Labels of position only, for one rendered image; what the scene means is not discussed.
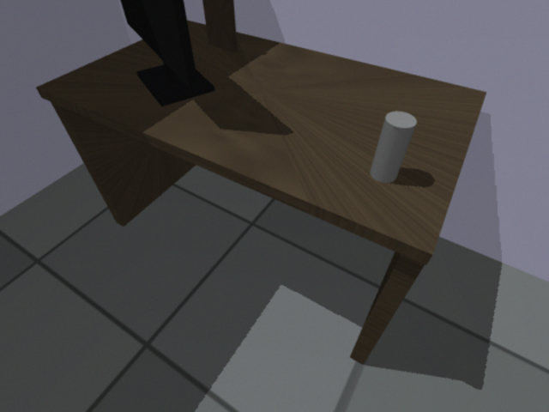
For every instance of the desk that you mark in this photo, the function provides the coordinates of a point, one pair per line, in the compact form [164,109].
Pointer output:
[297,125]

